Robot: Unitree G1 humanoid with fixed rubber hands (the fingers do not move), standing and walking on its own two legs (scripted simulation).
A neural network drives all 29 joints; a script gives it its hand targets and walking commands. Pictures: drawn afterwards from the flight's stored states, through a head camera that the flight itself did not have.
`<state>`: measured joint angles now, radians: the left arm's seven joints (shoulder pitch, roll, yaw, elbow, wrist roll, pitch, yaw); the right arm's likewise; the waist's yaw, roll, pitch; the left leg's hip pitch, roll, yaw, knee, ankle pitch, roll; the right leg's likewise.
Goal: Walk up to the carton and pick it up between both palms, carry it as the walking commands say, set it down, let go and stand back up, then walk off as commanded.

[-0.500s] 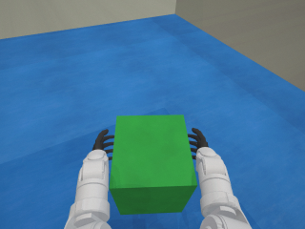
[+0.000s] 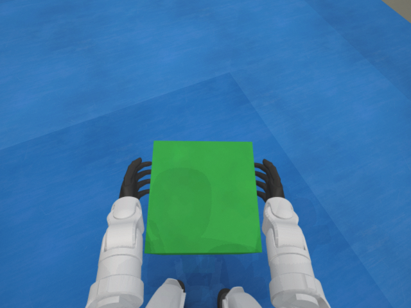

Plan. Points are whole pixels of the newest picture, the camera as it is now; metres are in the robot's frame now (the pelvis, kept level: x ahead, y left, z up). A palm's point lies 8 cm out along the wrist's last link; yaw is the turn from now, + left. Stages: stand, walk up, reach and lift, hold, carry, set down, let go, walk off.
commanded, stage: set down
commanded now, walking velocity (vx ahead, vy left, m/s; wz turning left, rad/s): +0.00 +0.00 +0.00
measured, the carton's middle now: (201, 205) +0.34 +0.03 -0.13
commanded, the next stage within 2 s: none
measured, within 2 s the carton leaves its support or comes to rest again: neither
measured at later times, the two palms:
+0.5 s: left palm (142, 195) +0.36 +0.17 -0.15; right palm (261, 197) +0.37 -0.12 -0.14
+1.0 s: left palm (150, 196) +0.39 +0.17 -0.24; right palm (253, 198) +0.40 -0.12 -0.23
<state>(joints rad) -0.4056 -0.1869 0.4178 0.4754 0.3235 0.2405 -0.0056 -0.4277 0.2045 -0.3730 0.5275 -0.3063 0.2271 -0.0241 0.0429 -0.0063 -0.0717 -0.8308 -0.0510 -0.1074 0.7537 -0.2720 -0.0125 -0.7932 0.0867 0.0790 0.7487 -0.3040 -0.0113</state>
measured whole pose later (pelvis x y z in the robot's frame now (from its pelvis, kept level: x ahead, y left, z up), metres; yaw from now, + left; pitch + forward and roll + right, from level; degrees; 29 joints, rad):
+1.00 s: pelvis -0.05 +0.01 -0.16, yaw -1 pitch +42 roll -1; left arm -0.80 -0.06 0.44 0.64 0.21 0.23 0.06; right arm -0.82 0.09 -0.42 0.67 -0.20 0.22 -0.08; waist 0.03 -0.02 -0.21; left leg -1.73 -0.11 -0.09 1.47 -0.46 -0.03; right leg -1.70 0.14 0.07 1.48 -0.50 0.03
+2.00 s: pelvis -0.08 +0.01 -0.30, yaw -2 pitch +46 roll -2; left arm -1.21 0.09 0.43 0.78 0.17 0.26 0.08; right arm -1.21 -0.04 -0.43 0.78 -0.15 0.25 -0.12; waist 0.03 -0.02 0.01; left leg -2.21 -0.14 -0.07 1.92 -0.50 -0.05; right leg -2.17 0.18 0.05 1.93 -0.56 0.07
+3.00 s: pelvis -0.08 +0.01 -0.36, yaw -3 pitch +38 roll -1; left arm -1.33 0.20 0.36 0.92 0.08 0.21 0.08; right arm -1.34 -0.12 -0.33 0.92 -0.06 0.19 -0.17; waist 0.05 -0.03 0.25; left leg -2.25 -0.10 -0.03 2.16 -0.58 -0.04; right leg -2.23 0.18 0.02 2.17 -0.62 0.06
